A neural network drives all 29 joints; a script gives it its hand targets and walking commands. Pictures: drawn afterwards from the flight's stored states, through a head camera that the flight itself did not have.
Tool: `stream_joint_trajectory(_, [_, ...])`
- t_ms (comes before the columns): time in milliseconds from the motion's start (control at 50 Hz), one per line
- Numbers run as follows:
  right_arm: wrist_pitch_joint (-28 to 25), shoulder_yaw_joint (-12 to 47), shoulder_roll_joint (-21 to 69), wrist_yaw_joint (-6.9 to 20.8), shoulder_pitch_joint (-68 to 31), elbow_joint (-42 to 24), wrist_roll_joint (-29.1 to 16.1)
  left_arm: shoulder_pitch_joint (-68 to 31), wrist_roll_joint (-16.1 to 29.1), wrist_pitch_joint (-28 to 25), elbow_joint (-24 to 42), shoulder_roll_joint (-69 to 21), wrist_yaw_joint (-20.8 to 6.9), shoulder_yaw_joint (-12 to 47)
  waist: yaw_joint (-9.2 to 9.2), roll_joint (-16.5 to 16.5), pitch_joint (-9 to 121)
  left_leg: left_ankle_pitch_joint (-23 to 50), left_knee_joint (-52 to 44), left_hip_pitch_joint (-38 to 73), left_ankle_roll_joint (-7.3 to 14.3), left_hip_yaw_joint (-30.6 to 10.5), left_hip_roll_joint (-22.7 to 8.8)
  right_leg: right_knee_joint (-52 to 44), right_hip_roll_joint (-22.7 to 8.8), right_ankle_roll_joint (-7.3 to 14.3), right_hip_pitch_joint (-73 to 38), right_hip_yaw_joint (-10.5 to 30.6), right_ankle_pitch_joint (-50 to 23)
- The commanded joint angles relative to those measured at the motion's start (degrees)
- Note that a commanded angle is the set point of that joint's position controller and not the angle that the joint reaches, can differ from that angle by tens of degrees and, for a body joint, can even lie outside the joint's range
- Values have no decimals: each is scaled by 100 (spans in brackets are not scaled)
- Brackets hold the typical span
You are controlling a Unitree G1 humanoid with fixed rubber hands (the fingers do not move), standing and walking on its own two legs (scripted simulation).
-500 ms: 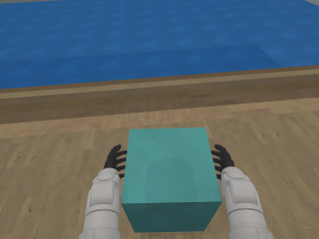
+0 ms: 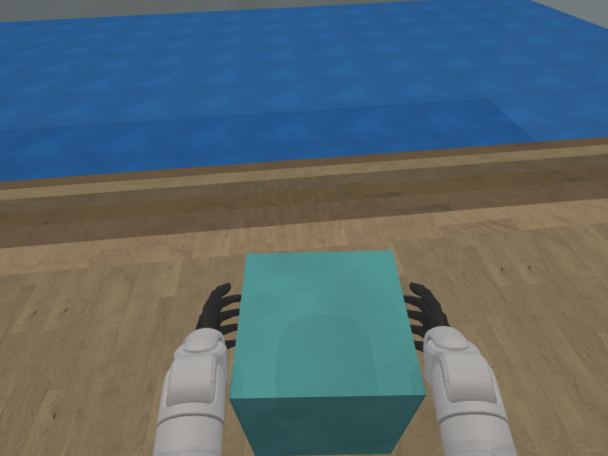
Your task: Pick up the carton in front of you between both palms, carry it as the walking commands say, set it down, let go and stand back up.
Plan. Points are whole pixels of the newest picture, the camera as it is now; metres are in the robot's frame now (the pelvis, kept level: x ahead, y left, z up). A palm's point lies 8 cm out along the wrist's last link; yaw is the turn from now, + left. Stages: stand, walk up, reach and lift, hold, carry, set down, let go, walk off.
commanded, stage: hold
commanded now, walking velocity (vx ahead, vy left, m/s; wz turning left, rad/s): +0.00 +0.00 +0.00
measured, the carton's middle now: (321, 357) +0.30 +0.00 -0.04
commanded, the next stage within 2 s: carry in 0.32 s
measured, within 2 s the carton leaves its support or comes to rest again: neither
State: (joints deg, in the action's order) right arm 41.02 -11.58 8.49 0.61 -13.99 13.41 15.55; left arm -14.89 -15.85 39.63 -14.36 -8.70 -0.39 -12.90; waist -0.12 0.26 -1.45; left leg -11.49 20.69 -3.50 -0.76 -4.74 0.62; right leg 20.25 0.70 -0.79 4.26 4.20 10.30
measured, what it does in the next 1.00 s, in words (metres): walks ahead: right foot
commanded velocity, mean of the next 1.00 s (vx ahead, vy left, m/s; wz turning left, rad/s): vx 0.36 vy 0.00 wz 0.00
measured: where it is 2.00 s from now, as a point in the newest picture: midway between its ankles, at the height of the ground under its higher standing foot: (300, 322)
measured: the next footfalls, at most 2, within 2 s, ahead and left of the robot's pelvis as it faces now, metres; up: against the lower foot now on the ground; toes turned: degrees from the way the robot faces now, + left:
right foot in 0.74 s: +0.16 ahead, -0.10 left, +0.00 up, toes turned -9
left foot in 1.08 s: +0.42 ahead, +0.14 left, +0.00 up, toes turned +15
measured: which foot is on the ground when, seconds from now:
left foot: down 0.00-0.74, up 0.76-1.00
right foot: down 0.00-0.50, up 0.52-0.72, down 0.74-1.00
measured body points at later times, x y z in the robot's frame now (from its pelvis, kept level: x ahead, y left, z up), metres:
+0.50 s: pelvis +0.01 +0.01 -0.01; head -0.04 +0.02 +0.44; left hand +0.31 +0.17 +0.06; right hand +0.31 -0.14 +0.06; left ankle +0.00 +0.13 -0.74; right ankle +0.02 -0.13 -0.75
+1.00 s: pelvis +0.21 +0.02 +0.00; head +0.20 +0.02 +0.45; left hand +0.48 +0.18 +0.08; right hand +0.50 -0.12 +0.08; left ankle +0.29 +0.14 -0.72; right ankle +0.13 -0.09 -0.75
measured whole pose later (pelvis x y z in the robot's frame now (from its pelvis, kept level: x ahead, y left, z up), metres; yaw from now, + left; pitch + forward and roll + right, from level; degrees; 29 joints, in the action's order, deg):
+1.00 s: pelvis +0.21 +0.02 +0.00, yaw +3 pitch +5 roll +0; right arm 71.0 -6.9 7.5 -4.8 -8.3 -19.0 5.3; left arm -9.2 -6.1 70.1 18.3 -7.7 5.8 -5.7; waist 1.4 -1.2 8.5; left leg -14.3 38.2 -31.8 -0.5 8.2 -4.9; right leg 17.5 -2.8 0.0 5.6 -11.3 16.9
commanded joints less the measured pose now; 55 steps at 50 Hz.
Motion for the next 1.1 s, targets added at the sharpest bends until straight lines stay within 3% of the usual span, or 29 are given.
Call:
stream_joint_trajectory(0, [-168, 3323, 5328, 1285, -2654, -731, -1571, -2381, 1551, -34, 510, -5428, -1341, 3326, 3, -4, 1760, 1665, -257, 367, 10, 24, 515, -176, 531, -8, -746, -25, -1572])
stream_joint_trajectory(40, [-36, 3301, 5189, 1249, -2490, -814, -1559, -2217, 1538, 103, 601, -5306, -1296, 3303, 9, 0, 1606, 1643, -322, 378, 7, 22, 502, -232, 528, 0, -760, -17, -1528])
stream_joint_trajectory(140, [117, 2953, 4952, 1252, -2546, -564, -1364, -2285, 1346, 267, 377, -5077, -1289, 2979, 5, 17, 864, 648, -452, 63, 32, 95, 472, -346, 501, 49, -461, -53, -559])
stream_joint_trajectory(280, [59, 3043, 5181, 1330, -3124, -513, -1445, -2854, 1420, 196, 308, -5286, -1374, 3041, 12, 16, 1144, 367, -343, 9, 64, 109, 455, -244, 481, 49, -454, -80, -303])
stream_joint_trajectory(300, [81, 3078, 5201, 1303, -3322, -394, -1499, -3087, 1577, 232, 230, -5273, -1367, 3139, -36, -147, 1598, -674, 161, -604, 133, 42, -538, 124, -564, 78, 68, -73, 769])
stream_joint_trajectory(340, [95, 3238, 5219, 1267, -3360, -633, -1674, -3010, 1599, 268, 442, -5250, -1304, 3203, 5, -295, 1402, -2734, 216, -1240, 39, 61, -286, -273, -557, 164, 627, 241, 3200])
stream_joint_trajectory(360, [122, 3346, 5216, 1248, -3465, -760, -1739, -3072, 1642, 300, 575, -5273, -1267, 3288, 15, -456, 1277, -2711, 543, -1544, -21, 236, -176, -336, -646, 236, 708, 376, 3458])
stream_joint_trajectory(400, [264, 3526, 5176, 1206, -3524, -930, -1909, -2917, 1733, 438, 702, -5209, -1166, 3442, 60, -828, 1507, -1355, 1481, -1640, -73, 751, 50, -532, -1080, 511, 646, 886, 2854])
stream_joint_trajectory(420, [365, 3680, 5164, 1193, -3478, -1034, -2057, -2778, 1783, 542, 810, -5157, -1110, 3569, 45, -897, 1694, -1100, 1523, -1438, -45, 839, 28, -567, -1234, 632, 794, 1013, 2639])
stream_joint_trajectory(460, [642, 3936, 5134, 1177, -3513, -1289, -2325, -2720, 1895, 830, 1211, -4974, -999, 3780, -3, -644, 1902, -1197, 590, -513, 57, 938, 27, -186, -1025, 590, 1485, 494, 2794])
stream_joint_trajectory(480, [797, 3981, 5039, 1151, -3466, -1358, -2382, -2900, 2006, 1005, 1469, -4892, -981, 3924, -32, -76, 1784, -1903, 10, -395, 168, 298, -325, 428, -643, 393, 1906, -78, 2946])
stream_joint_trajectory(500, [971, 3974, 4905, 1114, -3344, -1399, -2407, -3118, 2161, 1194, 1628, -4916, -966, 4104, -88, 1129, 1519, -3089, -781, -201, 512, -1307, -1276, 1830, -188, 99, 2730, -729, 2446])
stream_joint_trajectory(520, [1156, 4009, 4853, 1056, -3189, -1440, -2424, -3198, 2314, 1389, 1709, -4910, -948, 4192, -132, 1517, 1124, -3224, -1271, 69, 895, -2409, -1946, 2491, -101, 19, 3584, -1010, 1891])
stream_joint_trajectory(540, [1329, 3989, 4704, 989, -3079, -1592, -2415, -3272, 2510, 1568, 1798, -4913, -950, 4357, -147, 1156, 1024, -2889, -1359, 31, 1116, -2597, -2126, 2658, -382, 49, 3767, -798, 1693])
stream_joint_trajectory(560, [1495, 4027, 4580, 916, -3094, -1889, -2462, -3256, 2737, 1726, 1887, -4972, -957, 4514, -139, 912, 1186, -2347, -1244, 64, 1157, -2271, -2072, 2480, -465, 55, 3643, -773, 1660])
stream_joint_trajectory(580, [1662, 4123, 4546, 858, -3156, -2164, -2592, -3222, 2926, 1860, 1984, -5016, -958, 4634, -144, 831, 1421, -1743, -1097, 181, 1082, -1657, -1899, 2166, -433, 46, 3412, -868, 1563])
stream_joint_trajectory(620, [1930, 4303, 4629, 800, -3124, -2592, -2833, -3102, 3193, 2089, 2248, -5095, -939, 4749, -150, 967, 1683, -981, -914, 56, 879, -731, -1484, 1552, -154, -16, 2718, -1231, 1135])
stream_joint_trajectory(660, [2170, 4469, 4742, 790, -2848, -2887, -2990, -2796, 3304, 2299, 2495, -5145, -899, 4786, -136, 958, 1826, -719, -647, -159, 771, -215, -1259, 794, -1, -42, 1980, -1516, 706])
stream_joint_trajectory(700, [2389, 4551, 4789, 815, -2507, -3096, -3066, -2277, 3264, 2504, 2670, -5127, -858, 4718, -59, 551, 2048, -873, 122, -912, 615, 298, -1017, -8, -18, -25, 417, -1663, 167])
stream_joint_trajectory(720, [2481, 4557, 4770, 833, -2334, -3138, -3081, -2090, 3204, 2605, 2763, -5113, -839, 4670, -8, 241, 2264, -930, 813, -1749, 476, 521, -907, -45, -444, 104, -751, -1196, 267])
stream_joint_trajectory(740, [2592, 4590, 4772, 868, -2325, -3278, -3144, -1839, 3081, 2685, 2822, -4989, -807, 4579, 120, -824, 2500, -1360, 2200, -2874, 210, 1019, -598, -570, -1616, 537, -1639, 493, 1606])
stream_joint_trajectory(760, [2709, 4650, 4820, 915, -2534, -3455, -3272, -1726, 2912, 2721, 2808, -4874, -770, 4504, 167, -1664, 2161, -1859, 2969, -4243, 121, 1224, -221, -883, -2585, 1221, -2033, 2189, 1806])
stream_joint_trajectory(780, [2771, 4708, 4892, 971, -2712, -3515, -3364, -1804, 2827, 2756, 3027, -4869, -744, 4480, 182, -1296, 1887, -2100, 3443, -4529, 188, 815, -497, -828, -2784, 1501, -1787, 2337, 1330])
stream_joint_trajectory(820, [2830, 4675, 4886, 1014, -2742, -3574, -3474, -2080, 3005, 2866, 3373, -5177, -740, 4578, 168, -485, 1778, -1816, 3683, -4529, 168, 740, -754, -965, -2485, 1306, -1330, 1599, 1181])
stream_joint_trajectory(840, [2848, 4678, 4894, 1010, -2797, -3611, -3522, -2283, 3114, 2898, 3518, -5192, -741, 4642, 163, -398, 1751, -1500, 3392, -4421, 148, 744, -840, -1111, -2339, 1145, -1125, 1168, 1335])
stream_joint_trajectory(920, [2906, 4589, 4880, 881, -2506, -3623, -3407, -2303, 3378, 3022, 3666, -5040, -780, 4758, 123, -632, 1746, -346, 2012, -3320, -3, 1258, -582, -1129, -1719, 827, -562, -275, 400])
stream_joint_trajectory(1000, [2983, 4424, 4728, 794, -2217, -3506, -3180, -2120, 3414, 3121, 3547, -4852, -844, 4758, 137, -888, 1578, 399, 1026, -2305, 53, 1709, -358, -756, -1525, 645, -147, -905, -296])
stream_joint_trajectory(1060, [3020, 4321, 4657, 792, -2116, -3398, -3090, -2158, 3402, 3181, 3535, -4766, -869, 4761, -4, -538, 1881, 148, 690, -329, 183, 2192, -71, 802, -1126, 330, 622, -1606, -1001])
stream_joint_trajectory(1080, [3030, 4275, 4631, 797, -2053, -3359, -3047, -2203, 3396, 3204, 3535, -4669, -877, 4736, -140, -120, 2179, -276, 599, 781, 280, 1404, -642, 1976, -939, 131, 1404, -1704, -712])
